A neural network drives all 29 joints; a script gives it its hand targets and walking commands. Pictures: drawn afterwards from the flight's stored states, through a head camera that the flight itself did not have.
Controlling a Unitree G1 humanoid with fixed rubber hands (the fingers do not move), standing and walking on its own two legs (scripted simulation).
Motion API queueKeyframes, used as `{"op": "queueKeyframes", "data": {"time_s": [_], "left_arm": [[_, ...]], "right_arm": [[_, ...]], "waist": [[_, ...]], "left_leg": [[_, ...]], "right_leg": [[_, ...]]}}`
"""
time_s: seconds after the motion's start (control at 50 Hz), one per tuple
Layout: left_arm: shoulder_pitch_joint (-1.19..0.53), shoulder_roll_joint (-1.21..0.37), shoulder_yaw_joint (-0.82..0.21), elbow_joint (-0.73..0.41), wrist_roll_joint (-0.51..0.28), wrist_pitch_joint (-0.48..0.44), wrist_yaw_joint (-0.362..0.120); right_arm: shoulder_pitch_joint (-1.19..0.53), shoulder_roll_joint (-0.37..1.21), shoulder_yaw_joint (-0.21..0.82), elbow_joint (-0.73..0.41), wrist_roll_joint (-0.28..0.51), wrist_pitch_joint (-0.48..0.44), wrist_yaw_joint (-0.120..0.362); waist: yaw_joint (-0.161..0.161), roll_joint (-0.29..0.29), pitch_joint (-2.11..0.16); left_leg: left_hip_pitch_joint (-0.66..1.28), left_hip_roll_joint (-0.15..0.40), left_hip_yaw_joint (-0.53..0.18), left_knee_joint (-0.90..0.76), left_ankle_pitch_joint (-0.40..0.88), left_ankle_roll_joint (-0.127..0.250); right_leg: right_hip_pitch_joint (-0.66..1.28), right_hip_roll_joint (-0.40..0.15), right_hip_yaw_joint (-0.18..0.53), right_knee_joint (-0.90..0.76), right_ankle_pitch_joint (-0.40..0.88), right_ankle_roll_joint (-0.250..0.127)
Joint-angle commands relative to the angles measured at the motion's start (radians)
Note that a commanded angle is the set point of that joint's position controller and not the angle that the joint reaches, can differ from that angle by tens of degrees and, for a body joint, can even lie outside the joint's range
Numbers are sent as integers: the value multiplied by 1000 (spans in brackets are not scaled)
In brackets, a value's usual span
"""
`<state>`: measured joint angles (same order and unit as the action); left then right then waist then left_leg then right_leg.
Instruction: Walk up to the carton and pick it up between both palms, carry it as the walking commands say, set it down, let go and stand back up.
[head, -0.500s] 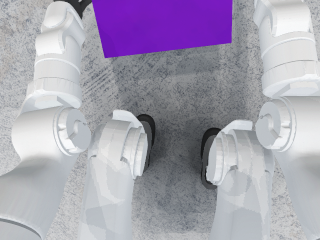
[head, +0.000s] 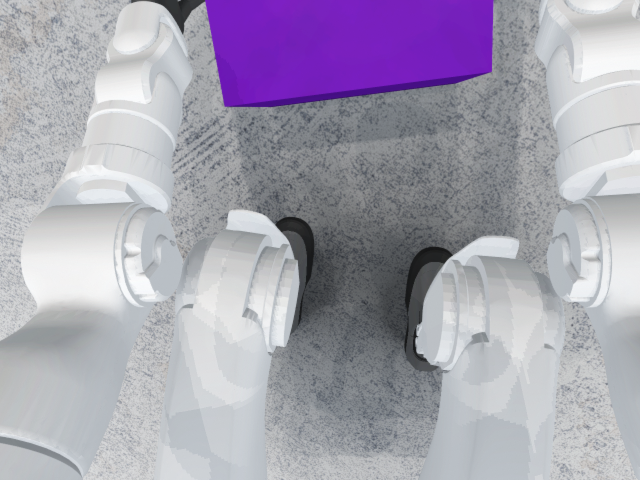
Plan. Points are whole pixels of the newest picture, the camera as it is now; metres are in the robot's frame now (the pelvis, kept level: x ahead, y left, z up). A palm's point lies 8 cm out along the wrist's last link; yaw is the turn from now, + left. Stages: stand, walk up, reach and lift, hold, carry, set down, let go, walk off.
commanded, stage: set down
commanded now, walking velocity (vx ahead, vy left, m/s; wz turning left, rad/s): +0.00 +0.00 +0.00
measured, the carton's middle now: out of the picture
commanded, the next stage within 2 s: let go in 1.84 s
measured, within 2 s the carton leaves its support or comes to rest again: neither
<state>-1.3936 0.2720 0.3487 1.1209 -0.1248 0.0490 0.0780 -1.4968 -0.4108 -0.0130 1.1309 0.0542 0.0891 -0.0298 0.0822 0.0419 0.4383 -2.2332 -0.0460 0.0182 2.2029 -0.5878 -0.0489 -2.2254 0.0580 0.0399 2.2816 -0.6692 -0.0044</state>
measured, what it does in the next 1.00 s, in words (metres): rises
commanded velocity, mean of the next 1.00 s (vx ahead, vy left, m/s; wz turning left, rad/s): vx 0.00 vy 0.00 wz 0.00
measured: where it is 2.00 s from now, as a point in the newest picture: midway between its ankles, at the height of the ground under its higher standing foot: (354, 312)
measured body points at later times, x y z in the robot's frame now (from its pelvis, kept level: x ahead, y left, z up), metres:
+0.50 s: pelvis -0.01 +0.00 +0.00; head +0.37 -0.02 +0.24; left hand +0.52 +0.23 -0.18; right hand +0.58 -0.18 -0.18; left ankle +0.12 +0.12 -0.33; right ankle +0.09 -0.11 -0.33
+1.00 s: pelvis +0.00 +0.01 +0.09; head +0.34 -0.01 +0.38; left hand +0.53 +0.24 -0.03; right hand +0.59 -0.19 -0.02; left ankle +0.11 +0.12 -0.33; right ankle +0.09 -0.11 -0.33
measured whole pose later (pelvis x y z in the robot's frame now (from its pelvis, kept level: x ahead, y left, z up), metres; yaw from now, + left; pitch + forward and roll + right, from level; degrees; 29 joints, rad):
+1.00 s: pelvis +0.00 +0.01 +0.09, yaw +0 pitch +46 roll +3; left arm -1.21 0.26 0.33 0.83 -0.16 0.19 0.13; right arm -1.43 -0.50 -0.09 1.05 0.09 0.20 0.03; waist 0.10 -0.01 0.07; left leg -2.16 -0.04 0.02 1.85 -0.50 -0.02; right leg -2.15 0.05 0.05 1.92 -0.58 0.01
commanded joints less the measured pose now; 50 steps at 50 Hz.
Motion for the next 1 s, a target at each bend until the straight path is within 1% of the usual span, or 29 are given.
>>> {"op": "queueKeyframes", "data": {"time_s": [0.0, 0.04, 0.08, 0.18, 0.26, 0.3, 0.38, 0.46, 0.5, 0.54, 0.66, 0.74, 0.84, 0.92, 0.98], "left_arm": [[-199, 123, -32, -51, -52, -39, 28], [-220, 144, -35, -38, -57, -41, 33], [-232, 156, -36, -25, -52, -41, 32], [-244, 177, -32, -8, -34, -36, 25], [-244, 181, -38, -11, -37, -31, 18], [-246, 181, -44, -21, -48, -30, 17], [-251, 189, -52, -78, -75, -24, 26], [-241, 212, -47, -158, -90, -9, 45], [-224, 218, -43, -188, -93, 4, 54], [-196, 216, -40, -211, -94, 18, 60], [-118, 176, -39, -277, -82, 53, 64], [-93, 161, -37, -336, -71, 73, 62], [-59, 143, -23, -384, -52, 100, 59], [-25, 129, -5, -400, -34, 118, 53], [3, 124, 10, -415, -23, 128, 45]], "right_arm": [[-359, -120, 67, -92, 93, -27, -22], [-373, -127, 85, -56, 123, -24, -18], [-372, -135, 89, -11, 139, -22, -12], [-363, -167, 73, 76, 147, -18, 5], [-368, -191, 67, 89, 149, -18, 15], [-378, -200, 69, 75, 152, -19, 18], [-407, -215, 61, -8, 155, -14, 14], [-415, -228, 50, -102, 153, 5, 5], [-403, -229, 44, -124, 149, 18, 2], [-379, -226, 34, -136, 142, 30, 1], [-302, -220, -15, -149, 106, 51, 9], [-269, -224, -49, -163, 75, 62, 22], [-241, -219, -75, -177, 50, 78, 45], [-220, -209, -90, -183, 33, 91, 62], [-200, -204, -101, -193, 22, 99, 71]], "waist": [[66, -180, -1121], [85, -178, -1094], [92, -169, -1060], [88, -147, -995], [79, -140, -981], [75, -140, -997], [71, -155, -1118], [84, -179, -1321], [91, -190, -1398], [89, -196, -1449], [60, -175, -1472], [43, -157, -1480], [46, -149, -1489], [54, -157, -1488], [61, -168, -1506]], "left_leg": [[465, 18, 34, -110, 464, 2], [452, 27, 33, -111, 440, 7], [443, 34, 30, -113, 412, 8], [438, 47, 19, -119, 361, 8], [451, 51, 11, -119, 361, 7], [466, 51, 10, -118, 374, 7], [522, 43, 19, -125, 419, 10], [590, 31, 42, -145, 462, 14], [607, 26, 54, -163, 465, 16], [617, 22, 64, -182, 458, 17], [609, 11, 74, -258, 417, 16], [637, 4, 74, -321, 408, 12], [680, -3, 73, -403, 411, 8], [699, -7, 70, -470, 412, 7], [720, -9, 69, -521, 435, 5]], "right_leg": [[530, -39, 24, -186, 454, 7], [504, -44, 31, -192, 421, 6], [471, -49, 35, -198, 383, 5], [411, -55, 33, -203, 316, 1], [401, -58, 29, -200, 308, -1], [414, -59, 25, -197, 318, -1], [494, -56, 13, -199, 363, 0], [608, -47, 0, -210, 412, 3], [644, -42, -6, -225, 420, 6], [657, -38, -13, -243, 417, 8], [612, -25, -31, -315, 378, 6], [602, -19, -39, -376, 361, 1], [604, -9, -47, -453, 350, -4], [619, -1, -48, -519, 349, -5], [654, 7, -48, -572, 373, -3]]}}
